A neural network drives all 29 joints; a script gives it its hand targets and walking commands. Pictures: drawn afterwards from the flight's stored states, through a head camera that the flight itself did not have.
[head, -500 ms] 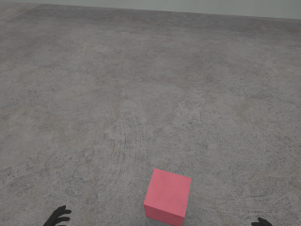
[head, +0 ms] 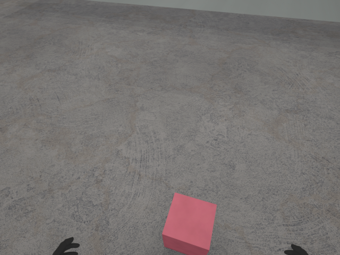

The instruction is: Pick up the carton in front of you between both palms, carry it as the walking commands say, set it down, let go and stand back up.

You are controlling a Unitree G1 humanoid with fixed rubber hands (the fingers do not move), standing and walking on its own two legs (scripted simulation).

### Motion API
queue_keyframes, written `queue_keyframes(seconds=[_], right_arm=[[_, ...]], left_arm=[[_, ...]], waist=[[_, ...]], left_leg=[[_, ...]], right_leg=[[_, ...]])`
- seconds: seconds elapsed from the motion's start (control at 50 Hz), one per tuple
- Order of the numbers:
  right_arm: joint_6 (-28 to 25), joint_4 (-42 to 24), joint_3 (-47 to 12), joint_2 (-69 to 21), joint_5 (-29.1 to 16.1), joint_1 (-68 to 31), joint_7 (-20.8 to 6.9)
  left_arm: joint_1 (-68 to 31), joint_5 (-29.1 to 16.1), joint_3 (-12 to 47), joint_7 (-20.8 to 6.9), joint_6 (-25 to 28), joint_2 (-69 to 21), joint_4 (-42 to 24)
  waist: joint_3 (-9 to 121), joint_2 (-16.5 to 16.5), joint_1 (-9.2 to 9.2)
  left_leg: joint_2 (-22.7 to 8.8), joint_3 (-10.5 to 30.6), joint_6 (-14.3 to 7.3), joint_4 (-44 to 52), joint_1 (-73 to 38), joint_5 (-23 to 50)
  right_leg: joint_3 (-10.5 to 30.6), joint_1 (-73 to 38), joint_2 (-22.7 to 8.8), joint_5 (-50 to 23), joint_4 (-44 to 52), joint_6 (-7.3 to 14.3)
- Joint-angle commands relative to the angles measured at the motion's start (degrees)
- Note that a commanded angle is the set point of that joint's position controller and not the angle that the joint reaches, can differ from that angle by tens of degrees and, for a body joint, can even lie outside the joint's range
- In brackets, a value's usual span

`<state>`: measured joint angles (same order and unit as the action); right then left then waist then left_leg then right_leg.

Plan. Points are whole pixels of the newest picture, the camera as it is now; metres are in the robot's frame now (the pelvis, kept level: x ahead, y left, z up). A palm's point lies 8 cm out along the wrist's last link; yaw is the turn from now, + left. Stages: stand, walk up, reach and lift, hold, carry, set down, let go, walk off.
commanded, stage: stand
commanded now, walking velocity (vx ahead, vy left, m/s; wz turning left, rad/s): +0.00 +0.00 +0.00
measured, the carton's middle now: (189, 226) +0.38 -0.05 -0.65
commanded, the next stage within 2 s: none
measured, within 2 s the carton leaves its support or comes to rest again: neither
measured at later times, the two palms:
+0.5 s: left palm out of the picture +0.08 +0.30 -0.09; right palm out of the picture +0.08 -0.31 -0.10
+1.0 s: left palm out of the picture +0.05 +0.31 -0.09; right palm out of the picture +0.05 -0.31 -0.10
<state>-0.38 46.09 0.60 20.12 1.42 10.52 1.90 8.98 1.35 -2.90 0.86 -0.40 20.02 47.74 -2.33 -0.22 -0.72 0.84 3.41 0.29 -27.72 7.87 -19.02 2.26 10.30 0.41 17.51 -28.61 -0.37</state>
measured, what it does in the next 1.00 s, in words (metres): stands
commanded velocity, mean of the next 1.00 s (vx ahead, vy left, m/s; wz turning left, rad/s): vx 0.00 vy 0.00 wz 0.00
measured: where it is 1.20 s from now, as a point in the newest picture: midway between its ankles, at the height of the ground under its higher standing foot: outside the picture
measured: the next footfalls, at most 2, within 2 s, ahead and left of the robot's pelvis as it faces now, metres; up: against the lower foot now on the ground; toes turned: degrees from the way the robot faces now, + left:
none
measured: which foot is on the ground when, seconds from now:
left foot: down 0.00-1.00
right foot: down 0.00-1.00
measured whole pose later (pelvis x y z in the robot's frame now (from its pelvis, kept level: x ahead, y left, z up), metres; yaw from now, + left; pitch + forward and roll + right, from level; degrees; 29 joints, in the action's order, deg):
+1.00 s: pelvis -0.03 -0.01 +0.01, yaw +0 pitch -3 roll +0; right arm -0.8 56.6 -0.1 22.4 1.0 9.8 0.8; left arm 7.3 1.1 -2.1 0.0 0.1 22.4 58.9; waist -2.2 -0.6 -0.3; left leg 0.2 3.7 1.0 -21.4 5.7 -12.8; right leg 1.9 7.9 0.4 11.4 -22.1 -0.1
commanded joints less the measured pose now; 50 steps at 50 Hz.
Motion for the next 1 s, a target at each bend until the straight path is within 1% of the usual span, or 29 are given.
queue_keyframes(seconds=[0.0,0.02,0.06,0.08,0.1,0.12,0.16,0.2,0.22,0.26,0.3,0.34,0.36,0.38,0.4,0.42,0.48,0.54,0.56,0.6,0.62,0.68,0.72,0.74,0.84,0.86,0.9,0.94,0.98], right_arm=[[-0.4,-2.2,2.6,10.5,0.1,-0.7,0.4],[-0.3,-1.8,2.7,10.8,0.1,-0.9,0.6],[-0.8,-1.8,1.6,7.7,-0.1,0.3,1.1],[-0.3,-0.5,1.7,9.8,0.0,-1.9,0.8],[-0.7,-0.7,1.5,8.5,0.1,-3.9,0.3],[-1.0,-1.5,2.3,9.5,-0.3,-3.3,0.0],[-0.5,1.5,1.7,9.9,-0.4,-0.8,0.0],[-0.5,-0.1,2.2,10.6,0.3,-1.7,0.2],[-0.3,1.2,1.8,9.8,0.6,-3.5,0.1],[-0.4,1.2,1.6,8.9,0.1,-4.9,-0.5],[-0.6,1.7,1.9,9.8,-0.3,-2.5,-0.4],[-1.0,2.0,1.6,10.7,0.2,-5.3,-0.2],[-1.0,1.9,1.5,10.4,0.2,-3.0,-0.8],[-1.1,3.0,2.1,11.0,0.4,-3.0,-0.9],[-1.0,3.2,1.8,10.1,-0.1,-3.3,-0.7],[-0.8,3.0,1.5,10.2,-0.1,-2.9,-1.1],[-0.9,4.2,1.6,11.1,0.3,-2.4,-0.5],[-0.8,4.7,1.2,10.9,-0.3,-2.4,-0.6],[-0.7,5.1,1.4,10.5,-0.2,-2.7,-0.8],[-1.2,4.9,1.1,10.1,-0.3,-1.1,-0.5],[-1.1,5.7,1.3,11.2,-0.5,-2.5,-0.5],[-0.6,5.9,1.3,11.1,-0.2,-3.7,-0.3],[-0.5,6.0,1.1,11.2,0.0,-2.2,-0.2],[-0.2,6.2,1.2,11.8,0.3,-5.5,-0.4],[-0.9,6.7,1.1,11.2,-0.2,-4.3,-0.9],[-0.7,7.8,1.1,12.7,-0.6,-3.8,-0.4],[-1.1,7.4,1.8,12.7,-0.5,-1.8,-1.0],[-1.2,8.1,1.2,11.5,-0.5,-4.0,-1.0],[-0.6,7.7,1.3,13.0,-0.7,-4.0,-0.9]], left_arm=[[0.6,0.7,-1.5,0.6,0.2,9.4,-1.2],[0.1,0.1,-1.4,0.6,0.1,8.6,-1.5],[-1.6,0.8,-1.8,0.7,0.2,9.1,0.0],[-0.4,0.2,-1.4,0.5,0.1,9.2,-0.5],[-2.0,0.0,-1.7,0.7,0.0,9.1,0.1],[-4.0,-0.2,-1.1,0.3,-0.1,8.3,-0.9],[-2.2,-0.1,-1.0,0.7,0.8,9.9,-0.1],[-2.9,0.4,-0.7,0.0,0.7,8.0,0.3],[-3.0,0.8,-1.6,0.4,0.5,9.7,1.4],[-3.7,0.8,-1.3,0.4,1.0,9.8,1.5],[-2.6,-0.3,-1.1,0.2,1.2,9.0,1.6],[-3.0,-0.3,-1.9,0.0,0.8,9.6,2.6],[-3.0,-0.2,-1.4,0.0,0.8,9.4,2.0],[-0.6,-0.5,-1.3,0.0,1.3,8.8,3.4],[-3.1,0.1,-1.5,-0.1,1.1,9.1,3.2],[-3.2,-0.1,-2.0,0.3,0.5,11.4,3.7],[-2.4,-0.1,-1.3,0.0,0.6,10.1,4.8],[-1.3,-0.3,-1.0,-0.3,1.6,11.2,5.4],[-3.4,-0.2,-1.6,0.0,1.6,11.6,5.3],[-4.1,-0.5,-1.1,-0.8,1.5,11.4,5.4],[-4.3,-0.8,-0.9,-0.4,1.7,10.8,5.9],[-5.3,-0.2,-0.8,-0.3,1.3,10.1,5.7],[-4.9,-0.6,-1.1,-0.4,1.1,10.7,6.3],[-4.4,0.3,-0.9,-0.6,1.1,11.8,7.2],[-3.0,-0.8,-1.3,-1.0,0.7,11.7,8.2],[-4.3,-0.7,-1.4,-0.9,0.7,12.7,8.5],[-5.8,0.3,-0.7,-0.6,1.3,12.3,8.1],[-4.5,-0.5,-0.2,-0.8,1.5,10.1,8.1],[-5.9,-0.4,-0.8,-0.8,1.6,11.7,8.6]], waist=[[8.6,-2.2,0.96],[5.5,0.4,-0.32],[2.7,0.2,1.3],[3.9,0.3,0.24],[3.4,-3.2,-0.01],[5.7,-1.0,1.59],[0.9,1.7,0.84],[1.9,-1.2,1.79],[-1.0,-2.9,0.24],[2.4,3.3,0.22],[0.8,-0.1,1.39],[2.3,0.0,-1.0],[0.8,-1.5,-0.12],[3.3,2.8,-1.11],[4.6,-0.1,1.12],[4.9,2.7,0.21],[2.2,0.0,0.1],[2.3,1.3,0.01],[2.6,-3.7,-0.08],[4.3,2.3,0.86],[-0.7,-0.8,1.2],[4.2,0.5,0.54],[1.7,-3.2,0.77],[-1.0,-2.6,-1.3],[1.7,4.9,-0.82],[1.2,-1.6,-0.07],[-1.6,1.0,1.51],[-0.5,-1.0,0.83],[0.7,0.6,0.78]], left_leg=[[-5.2,2.6,-0.5,2.8,-3.0,28.7],[-4.6,2.8,0.2,2.9,-0.4,30.6],[-5.1,2.5,-0.4,3.7,-1.2,27.0],[-5.1,3.3,-0.1,4.4,-2.9,23.7],[-5.5,3.4,-1.1,3.7,-1.5,20.5],[-5.3,3.7,-0.5,4.7,-1.8,19.9],[-5.3,4.3,-0.8,7.0,-0.2,18.7],[-5.1,4.0,-1.1,6.9,0.0,14.2],[-5.5,3.5,-1.0,7.2,1.8,10.4],[-5.4,4.2,-1.1,7.9,0.6,12.8],[-4.6,3.9,-1.1,8.1,1.6,11.5],[-5.6,4.1,-1.7,7.4,2.1,12.2],[-5.3,4.3,-1.8,8.2,0.2,14.9],[-5.2,4.2,-1.3,7.6,0.4,15.0],[-5.5,4.6,-1.7,7.3,-1.1,13.8],[-5.4,3.6,-0.8,7.7,-1.6,11.7],[-6.4,4.2,-1.5,7.8,0.4,15.3],[-5.6,3.8,-1.5,8.7,-2.2,14.4],[-5.3,3.8,-0.9,7.8,-0.4,15.9],[-5.9,4.4,-1.2,8.6,-1.2,17.6],[-6.1,3.6,-1.2,8.8,0.1,16.6],[-6.1,4.5,-1.6,8.5,-0.3,14.9],[-5.2,3.6,-1.4,9.6,1.6,10.3],[-5.8,4.3,-1.5,11.2,4.1,8.6],[-6.3,5.5,-1.1,10.8,0.2,6.2],[-6.0,4.4,-1.6,10.0,-0.3,6.8],[-5.6,4.0,-1.4,10.8,0.7,7.5],[-6.8,5.7,-1.4,9.8,3.0,7.9],[-6.0,4.8,-1.7,11.2,1.9,6.8]], right_leg=[[2.0,-5.9,-4.6,-27.0,1.7,1.9],[1.5,-5.4,-4.0,-26.0,0.8,1.2],[2.4,-3.1,-4.4,-23.2,2.8,1.3],[3.2,-2.3,-4.1,-20.5,3.7,0.9],[3.0,-2.8,-5.1,-18.7,4.9,1.3],[3.0,-2.6,-4.6,-19.5,4.7,1.4],[3.8,-2.5,-4.4,-18.4,6.1,1.6],[5.0,-2.4,-5.6,-14.3,6.7,1.8],[4.9,-1.5,-5.5,-12.0,7.2,1.9],[4.3,-2.6,-4.9,-11.1,7.6,1.5],[4.7,-2.5,-5.1,-12.9,7.5,1.4],[5.0,-4.2,-6.2,-12.5,7.7,2.7],[5.5,-3.2,-6.2,-14.8,6.6,2.8],[5.1,-5.1,-5.5,-14.7,6.8,2.0],[5.1,-5.7,-6.6,-17.8,8.0,2.6],[5.2,-3.9,-6.3,-13.7,7.9,2.1],[5.2,-4.6,-6.7,-15.5,8.0,2.3],[4.9,-4.0,-5.6,-14.1,9.2,1.8],[5.5,-4.6,-5.5,-15.0,9.0,1.9],[5.0,-5.8,-6.6,-17.5,8.4,1.7],[6.3,-3.0,-6.4,-17.8,8.5,2.0],[5.5,-6.3,-5.6,-18.0,8.9,2.7],[6.0,-5.6,-5.4,-11.0,9.2,2.2],[4.7,-4.8,-5.6,-10.8,10.3,1.9],[4.0,-1.9,-4.6,-2.7,10.6,1.5],[7.0,-1.1,-5.9,-3.9,11.7,2.5],[6.9,-0.3,-6.2,-1.2,12.9,2.0],[5.6,-2.3,-5.5,-9.5,10.9,2.2],[6.5,-3.7,-6.6,-7.9,11.0,2.2]])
